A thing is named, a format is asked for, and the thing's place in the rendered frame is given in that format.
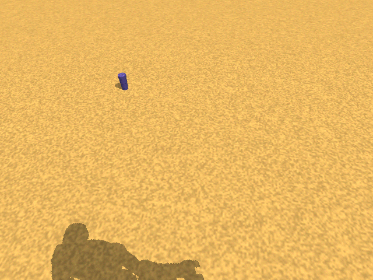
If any cup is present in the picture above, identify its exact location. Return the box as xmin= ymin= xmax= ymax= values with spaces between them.
xmin=118 ymin=73 xmax=128 ymax=90

